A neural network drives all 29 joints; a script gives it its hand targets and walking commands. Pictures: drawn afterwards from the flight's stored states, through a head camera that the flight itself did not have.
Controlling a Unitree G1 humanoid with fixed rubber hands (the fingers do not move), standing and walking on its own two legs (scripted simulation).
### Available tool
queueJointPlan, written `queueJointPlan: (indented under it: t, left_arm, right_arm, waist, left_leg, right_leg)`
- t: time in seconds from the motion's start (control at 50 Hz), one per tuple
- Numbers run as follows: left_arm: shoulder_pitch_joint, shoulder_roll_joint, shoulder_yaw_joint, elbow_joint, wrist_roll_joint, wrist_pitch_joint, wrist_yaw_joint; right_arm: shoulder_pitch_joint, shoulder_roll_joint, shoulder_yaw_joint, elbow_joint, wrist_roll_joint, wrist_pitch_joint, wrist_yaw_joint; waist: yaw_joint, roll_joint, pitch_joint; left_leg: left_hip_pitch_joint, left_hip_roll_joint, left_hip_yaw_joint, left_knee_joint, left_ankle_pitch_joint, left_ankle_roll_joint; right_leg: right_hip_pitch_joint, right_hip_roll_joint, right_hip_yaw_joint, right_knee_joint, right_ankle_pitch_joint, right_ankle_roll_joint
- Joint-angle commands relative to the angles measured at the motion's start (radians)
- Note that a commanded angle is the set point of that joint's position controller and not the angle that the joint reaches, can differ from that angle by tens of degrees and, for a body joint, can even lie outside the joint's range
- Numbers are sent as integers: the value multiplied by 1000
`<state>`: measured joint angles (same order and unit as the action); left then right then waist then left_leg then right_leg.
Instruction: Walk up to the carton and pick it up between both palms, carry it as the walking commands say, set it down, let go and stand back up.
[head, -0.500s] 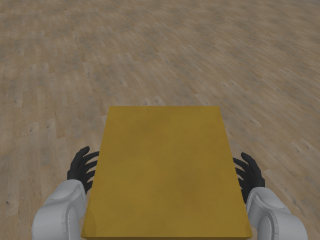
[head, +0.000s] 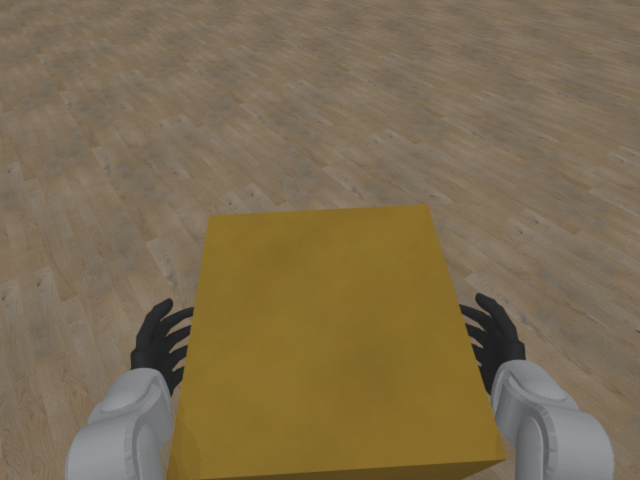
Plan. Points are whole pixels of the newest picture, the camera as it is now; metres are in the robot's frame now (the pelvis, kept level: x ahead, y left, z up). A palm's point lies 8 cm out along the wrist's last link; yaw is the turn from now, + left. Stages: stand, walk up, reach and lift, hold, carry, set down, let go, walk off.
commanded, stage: carry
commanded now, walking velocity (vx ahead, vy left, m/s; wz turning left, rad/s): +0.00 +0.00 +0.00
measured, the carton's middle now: (326, 353) +0.28 +0.00 +0.03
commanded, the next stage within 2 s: none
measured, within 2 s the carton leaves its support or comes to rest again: neither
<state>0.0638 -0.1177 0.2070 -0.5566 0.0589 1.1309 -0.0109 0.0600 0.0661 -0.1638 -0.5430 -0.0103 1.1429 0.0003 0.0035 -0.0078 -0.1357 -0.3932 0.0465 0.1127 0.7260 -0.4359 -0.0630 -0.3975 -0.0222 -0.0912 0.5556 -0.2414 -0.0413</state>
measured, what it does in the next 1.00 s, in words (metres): steps on the spot: left foot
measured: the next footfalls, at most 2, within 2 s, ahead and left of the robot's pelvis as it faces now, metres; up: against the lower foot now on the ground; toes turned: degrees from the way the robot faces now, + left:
left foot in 0.04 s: +0.01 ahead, +0.11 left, +0.00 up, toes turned +9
left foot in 1.62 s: -0.10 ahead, +0.13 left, +0.00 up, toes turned +48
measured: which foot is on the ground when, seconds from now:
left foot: up 0.00-0.02, down 0.04-1.00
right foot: down 0.00-1.00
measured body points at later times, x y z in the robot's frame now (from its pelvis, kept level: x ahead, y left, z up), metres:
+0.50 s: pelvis -0.04 -0.01 +0.00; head -0.08 +0.00 +0.45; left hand +0.20 +0.18 +0.09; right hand +0.19 -0.19 +0.09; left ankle -0.03 +0.10 -0.73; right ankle +0.03 -0.10 -0.73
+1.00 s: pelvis -0.04 +0.00 -0.01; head -0.05 +0.01 +0.44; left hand +0.15 +0.24 +0.07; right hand +0.22 -0.13 +0.07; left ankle -0.03 +0.10 -0.73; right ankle +0.03 -0.10 -0.73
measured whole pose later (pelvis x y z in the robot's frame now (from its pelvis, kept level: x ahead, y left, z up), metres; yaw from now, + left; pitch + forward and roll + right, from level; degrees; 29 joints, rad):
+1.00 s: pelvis -0.04 +0.00 -0.01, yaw +12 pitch +3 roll -1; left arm 0.03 -0.11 0.20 -0.56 0.04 1.16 -0.01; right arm 0.08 0.10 -0.19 -0.59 -0.03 1.17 0.00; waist 0.00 -0.01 -0.08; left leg -0.45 -0.04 -0.01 0.70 -0.30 0.04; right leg -0.44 -0.15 -0.29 0.67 -0.27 -0.02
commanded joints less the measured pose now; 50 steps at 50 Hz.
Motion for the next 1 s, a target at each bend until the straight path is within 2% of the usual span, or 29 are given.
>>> queueJointPlan:
  t: [0.0,0.02,0.04,0.06,0.08,0.12,0.14,0.26,0.36,0.42,0.64,0.7,0.78,0.84,0.88,0.94,0.98]
  left_arm:
    - [-356,-586,-774,-70,-272,25,-39]
    - [-356,-575,-775,-56,-267,30,-36]
    - [-359,-584,-782,-56,-271,35,-38]
    - [-420,-603,-804,-94,-293,38,-44]
    - [-462,-618,-806,-103,-304,40,-46]
    - [-488,-625,-799,-86,-305,43,-48]
    - [-480,-622,-791,-71,-299,47,-47]
    - [-445,-608,-740,-15,-266,64,-36]
    - [-439,-620,-722,-10,-255,65,-30]
    - [-429,-617,-714,-9,-250,63,-27]
    - [-421,-653,-759,-74,-279,46,-32]
    - [-417,-658,-777,-93,-289,43,-36]
    - [-410,-660,-790,-110,-297,41,-39]
    - [-401,-658,-792,-112,-300,40,-42]
    - [-395,-656,-789,-110,-299,39,-42]
    - [-382,-652,-781,-107,-292,37,-40]
    - [-372,-652,-776,-104,-283,37,-36]
  right_arm:
    - [-329,642,735,-70,218,16,43]
    - [-343,631,729,-64,215,18,43]
    - [-347,622,720,-54,209,18,45]
    - [-338,629,704,-55,205,16,48]
    - [-355,640,695,-54,203,17,49]
    - [-375,649,688,-55,199,19,49]
    - [-381,644,689,-57,197,21,48]
    - [-423,640,704,-58,218,41,54]
    - [-454,665,724,-69,242,47,60]
    - [-462,672,733,-79,251,48,63]
    - [-412,693,738,-113,248,38,67]
    - [-389,692,735,-123,242,34,66]
    - [-365,686,731,-134,236,31,63]
    - [-353,682,732,-143,233,30,60]
    - [-349,681,736,-150,234,30,59]
    - [-345,683,743,-156,240,32,60]
    - [-343,682,744,-153,247,33,64]
  waist:
    - [-10,-145,-174]
    - [-6,-106,-169]
    - [-2,32,-159]
    - [-3,128,-146]
    - [-5,132,-124]
    - [-8,91,-83]
    - [-8,81,-68]
    - [-10,23,-50]
    - [-11,-2,-61]
    - [-11,-3,-68]
    - [-4,-32,-107]
    - [-3,-9,-116]
    - [-2,42,-125]
    - [-3,34,-120]
    - [-3,0,-112]
    - [-6,-71,-107]
    - [-11,-89,-106]
  left_leg:
    - [155,-3,15,-332,139,33]
    - [223,66,-44,-370,171,44]
    - [236,177,-140,-320,290,77]
    - [143,194,-166,-339,283,96]
    - [96,186,-156,-360,223,93]
    - [29,152,-119,-375,66,75]
    - [12,139,-109,-377,32,69]
    - [-12,123,-111,-365,3,59]
    - [-1,108,-101,-343,30,51]
    - [-10,92,-109,-303,70,62]
    - [-53,53,-91,-180,161,66]
    - [-54,61,-116,-181,206,78]
    - [-62,85,-189,-203,283,105]
    - [-97,80,-219,-202,292,119]
    - [-134,60,-205,-180,280,116]
    - [-169,19,-150,-101,244,104]
    - [-155,21,-137,-56,179,108]
  right_leg:
    - [158,-195,220,-130,200,-74]
    - [107,-175,209,-113,160,-40]
    - [24,-127,155,-90,168,-1]
    - [57,-108,134,-95,60,1]
    - [84,-101,120,-95,44,-1]
    - [112,-98,123,-116,35,-6]
    - [112,-101,127,-127,14,-7]
    - [104,-110,132,-165,-77,-5]
    - [94,-119,142,-188,-115,-2]
    - [86,-133,126,-171,-135,-3]
    - [115,-225,63,-140,-132,10]
    - [120,-230,20,-93,-108,25]
    - [131,-208,-27,-8,-78,47]
    - [156,-211,-24,9,-75,52]
    - [185,-238,-10,-14,-76,46]
    - [215,-310,11,-62,-64,24]
    - [191,-350,-5,-53,-51,14]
